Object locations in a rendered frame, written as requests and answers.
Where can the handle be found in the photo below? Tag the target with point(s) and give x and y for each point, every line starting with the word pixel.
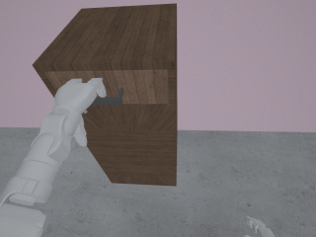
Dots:
pixel 109 101
pixel 116 129

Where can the left robot hand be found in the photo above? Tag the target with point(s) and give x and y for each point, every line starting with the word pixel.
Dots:
pixel 80 96

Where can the drawer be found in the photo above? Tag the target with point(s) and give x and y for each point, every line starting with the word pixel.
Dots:
pixel 139 86

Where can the right robot hand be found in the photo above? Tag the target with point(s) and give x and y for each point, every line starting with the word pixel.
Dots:
pixel 258 227

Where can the robot left upper arm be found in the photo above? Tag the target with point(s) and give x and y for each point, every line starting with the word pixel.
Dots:
pixel 18 221

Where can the robot left forearm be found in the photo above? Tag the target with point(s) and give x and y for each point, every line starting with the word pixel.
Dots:
pixel 33 181

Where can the cabinet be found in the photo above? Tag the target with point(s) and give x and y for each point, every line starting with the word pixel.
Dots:
pixel 139 37

